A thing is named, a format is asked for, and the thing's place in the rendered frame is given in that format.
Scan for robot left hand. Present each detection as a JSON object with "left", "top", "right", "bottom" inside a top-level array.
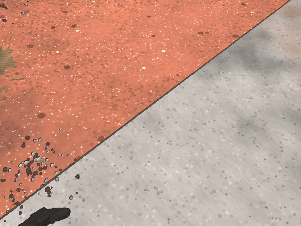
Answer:
[{"left": 18, "top": 207, "right": 71, "bottom": 226}]

